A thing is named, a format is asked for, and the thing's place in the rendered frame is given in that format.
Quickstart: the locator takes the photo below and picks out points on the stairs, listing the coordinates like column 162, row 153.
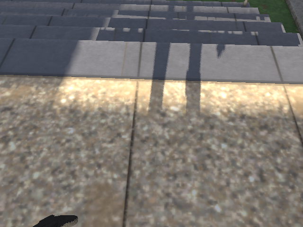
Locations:
column 145, row 21

